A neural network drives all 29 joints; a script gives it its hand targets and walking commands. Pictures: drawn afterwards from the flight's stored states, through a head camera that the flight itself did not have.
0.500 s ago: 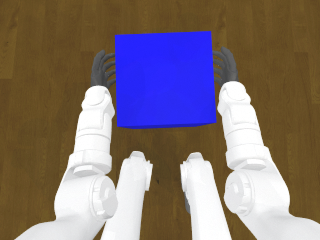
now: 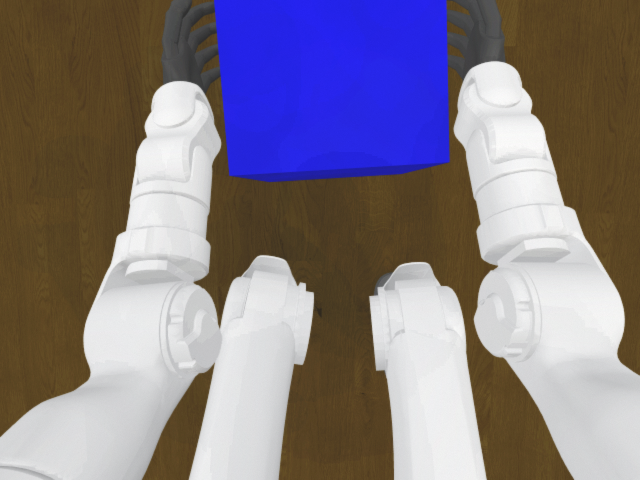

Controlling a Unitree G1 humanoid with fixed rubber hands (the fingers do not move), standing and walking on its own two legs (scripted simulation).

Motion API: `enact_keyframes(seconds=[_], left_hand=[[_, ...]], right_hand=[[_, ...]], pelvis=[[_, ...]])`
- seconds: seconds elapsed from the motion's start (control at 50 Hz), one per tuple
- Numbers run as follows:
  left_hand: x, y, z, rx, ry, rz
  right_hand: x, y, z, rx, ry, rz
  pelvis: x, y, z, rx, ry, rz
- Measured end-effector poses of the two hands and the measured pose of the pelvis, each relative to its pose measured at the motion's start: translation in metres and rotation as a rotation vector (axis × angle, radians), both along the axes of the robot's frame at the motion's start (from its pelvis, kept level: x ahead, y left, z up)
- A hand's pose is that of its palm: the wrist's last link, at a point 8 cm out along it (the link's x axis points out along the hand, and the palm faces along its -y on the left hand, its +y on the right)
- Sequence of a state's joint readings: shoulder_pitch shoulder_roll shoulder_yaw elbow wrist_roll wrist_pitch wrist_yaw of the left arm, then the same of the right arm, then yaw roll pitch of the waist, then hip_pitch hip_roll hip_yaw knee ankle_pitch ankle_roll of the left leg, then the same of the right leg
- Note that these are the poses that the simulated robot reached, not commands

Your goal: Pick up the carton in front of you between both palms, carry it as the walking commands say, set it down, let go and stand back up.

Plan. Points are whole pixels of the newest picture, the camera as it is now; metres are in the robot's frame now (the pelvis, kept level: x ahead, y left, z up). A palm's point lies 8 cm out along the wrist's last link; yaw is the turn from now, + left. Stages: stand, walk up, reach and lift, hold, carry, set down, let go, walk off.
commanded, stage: set down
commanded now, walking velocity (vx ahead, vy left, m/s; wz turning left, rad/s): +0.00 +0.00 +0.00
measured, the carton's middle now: (332, 93) +0.51 +0.01 -0.23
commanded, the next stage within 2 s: none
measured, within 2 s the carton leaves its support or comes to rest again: rests again in 1.20 s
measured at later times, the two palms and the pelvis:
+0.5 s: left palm (202, 94) +0.50 +0.16 -0.19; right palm (465, 78) +0.52 -0.14 -0.19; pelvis +0.01 +0.00 -0.03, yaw +0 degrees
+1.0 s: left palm (200, 94) +0.50 +0.16 -0.19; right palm (467, 76) +0.52 -0.14 -0.20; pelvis +0.00 +0.00 -0.04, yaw +0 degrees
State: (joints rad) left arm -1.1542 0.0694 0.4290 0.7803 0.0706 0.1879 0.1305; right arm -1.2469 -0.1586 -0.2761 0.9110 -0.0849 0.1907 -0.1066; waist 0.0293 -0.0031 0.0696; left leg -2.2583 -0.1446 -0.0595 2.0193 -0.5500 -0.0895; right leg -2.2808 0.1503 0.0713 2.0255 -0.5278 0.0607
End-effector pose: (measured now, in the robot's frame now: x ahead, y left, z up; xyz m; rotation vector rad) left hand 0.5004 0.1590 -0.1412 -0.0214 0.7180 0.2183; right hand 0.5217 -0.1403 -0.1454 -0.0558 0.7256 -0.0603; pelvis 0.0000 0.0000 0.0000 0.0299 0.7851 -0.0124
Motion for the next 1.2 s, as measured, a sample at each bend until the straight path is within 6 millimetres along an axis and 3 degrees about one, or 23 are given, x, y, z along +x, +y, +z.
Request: enact_keyframes(seconds=[0.12, 0.3, 0.58, 1.2], left_hand=[[0.004, 0.001, -0.028, -0.01, 0.01, 0.005], [0.008, 0.0, -0.034, -0.007, 0.021, -0.006], [-0.002, 0.001, -0.052, 0.002, 0.057, -0.02], [0.005, 0.006, -0.058, -0.01, 0.031, -0.102]], right_hand=[[0.005, 0.0, -0.026, -0.009, 0.01, 0.01], [0.008, 0.0, -0.031, -0.005, 0.021, 0.001], [-0.001, 0.0, -0.049, -0.021, 0.057, 0.017], [0.006, -0.005, -0.057, 0.012, 0.036, 0.08]], pelvis=[[0.002, 0.0, -0.018, -0.002, -0.052, 0.009], [0.009, 0.002, -0.029, -0.009, -0.062, 0.01], [0.005, 0.0, -0.036, -0.006, -0.112, 0.009], [-0.005, -0.002, -0.044, -0.002, -0.17, 0.01]])
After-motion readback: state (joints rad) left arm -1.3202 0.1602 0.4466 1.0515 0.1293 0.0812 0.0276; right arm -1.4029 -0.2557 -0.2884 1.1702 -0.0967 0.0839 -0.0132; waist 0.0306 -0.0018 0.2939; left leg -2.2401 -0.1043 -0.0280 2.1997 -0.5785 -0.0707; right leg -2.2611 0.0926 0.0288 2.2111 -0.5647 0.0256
